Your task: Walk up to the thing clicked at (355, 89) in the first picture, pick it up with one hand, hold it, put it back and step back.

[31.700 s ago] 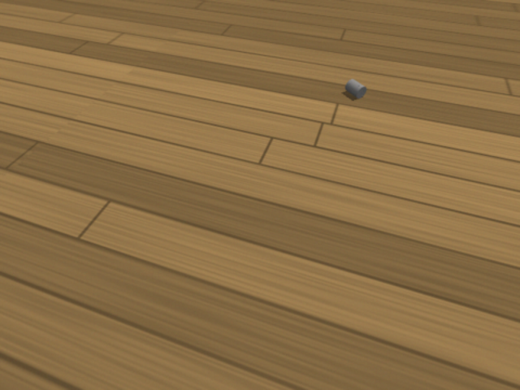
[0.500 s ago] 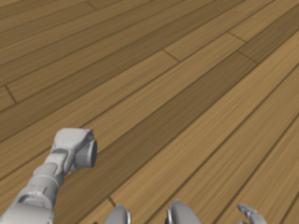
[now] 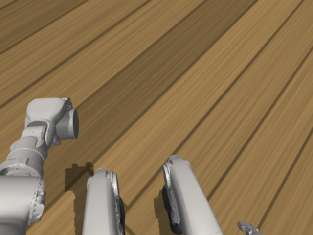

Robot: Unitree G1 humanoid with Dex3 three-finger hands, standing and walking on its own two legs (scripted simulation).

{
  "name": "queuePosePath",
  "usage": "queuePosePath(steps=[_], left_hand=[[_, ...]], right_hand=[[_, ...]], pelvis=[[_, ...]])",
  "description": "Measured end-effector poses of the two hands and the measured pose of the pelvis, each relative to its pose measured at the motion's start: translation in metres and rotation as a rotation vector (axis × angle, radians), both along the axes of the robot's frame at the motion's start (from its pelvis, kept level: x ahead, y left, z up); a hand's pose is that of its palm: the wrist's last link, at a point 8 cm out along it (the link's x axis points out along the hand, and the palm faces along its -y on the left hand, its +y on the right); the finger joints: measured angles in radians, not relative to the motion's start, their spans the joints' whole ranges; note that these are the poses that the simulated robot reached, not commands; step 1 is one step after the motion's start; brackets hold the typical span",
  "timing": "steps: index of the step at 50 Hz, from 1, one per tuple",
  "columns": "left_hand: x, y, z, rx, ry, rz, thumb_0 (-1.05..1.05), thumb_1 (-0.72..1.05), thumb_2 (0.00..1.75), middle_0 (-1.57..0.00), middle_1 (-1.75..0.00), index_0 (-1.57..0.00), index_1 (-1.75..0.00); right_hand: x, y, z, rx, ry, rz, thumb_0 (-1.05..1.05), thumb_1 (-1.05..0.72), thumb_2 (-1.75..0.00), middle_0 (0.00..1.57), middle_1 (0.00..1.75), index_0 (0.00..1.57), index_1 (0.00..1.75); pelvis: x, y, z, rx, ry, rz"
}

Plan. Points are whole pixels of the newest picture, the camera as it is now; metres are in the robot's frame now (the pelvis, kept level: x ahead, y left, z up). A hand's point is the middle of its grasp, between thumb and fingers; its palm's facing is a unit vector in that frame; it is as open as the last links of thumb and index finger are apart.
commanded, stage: crouch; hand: left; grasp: from above
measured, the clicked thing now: (54, 124) +0.45 +0.24 -0.16
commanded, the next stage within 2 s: lower in 1.02 s
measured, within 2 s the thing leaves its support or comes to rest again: neither
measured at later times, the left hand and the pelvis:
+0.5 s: hand (64, 127) +0.47 +0.24 -0.26, palm faces -0.48 +0.01 -0.88, open 11.2 cm; pelvis +0.00 -0.01 -0.09, yaw -2 degrees
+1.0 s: hand (68, 127) +0.48 +0.24 -0.31, palm faces -0.48 +0.01 -0.88, open 11.2 cm; pelvis -0.01 -0.01 -0.15, yaw -4 degrees
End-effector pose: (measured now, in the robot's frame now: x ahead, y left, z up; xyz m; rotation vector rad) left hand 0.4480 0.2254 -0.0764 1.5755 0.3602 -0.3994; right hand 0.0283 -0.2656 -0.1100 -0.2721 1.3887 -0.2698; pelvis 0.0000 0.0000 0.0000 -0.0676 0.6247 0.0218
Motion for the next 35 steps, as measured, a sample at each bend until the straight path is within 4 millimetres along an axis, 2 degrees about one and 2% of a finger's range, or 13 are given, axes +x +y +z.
queuePosePath(steps=[9, 17, 23, 35], left_hand=[[0.013, 0.010, -0.064, -0.007, -0.007, 0.021, 0.00, -0.12, 0.45, -0.64, -0.52, -0.65, -0.51], [0.019, 0.012, -0.102, -0.017, 0.008, 0.033, 0.00, -0.13, 0.47, -0.64, -0.52, -0.65, -0.51], [0.025, 0.012, -0.121, -0.022, 0.013, 0.033, 0.00, -0.14, 0.47, -0.64, -0.53, -0.65, -0.52], [0.036, 0.013, -0.150, -0.019, 0.017, 0.025, 0.00, -0.13, 0.47, -0.63, -0.54, -0.64, -0.53]], right_hand=[[0.026, -0.007, -0.045, 0.003, -0.003, 0.085, 0.01, -0.91, -0.90, 0.20, 0.30, 0.21, 0.30], [0.036, -0.015, -0.068, 0.003, 0.008, 0.122, 0.01, -0.92, -0.90, 0.20, 0.30, 0.21, 0.30], [0.028, -0.018, -0.080, 0.002, 0.033, 0.122, 0.00, -0.92, -0.90, 0.20, 0.30, 0.21, 0.30], [-0.010, -0.014, -0.103, 0.013, 0.112, 0.088, 0.00, -0.92, -0.90, 0.20, 0.30, 0.21, 0.30]], pelvis=[[0.001, -0.003, -0.047, -0.018, 0.047, 0.004], [0.002, -0.006, -0.073, -0.025, 0.051, -0.003], [0.000, -0.006, -0.089, -0.029, 0.044, -0.009], [-0.005, -0.005, -0.119, -0.038, 0.025, -0.020]])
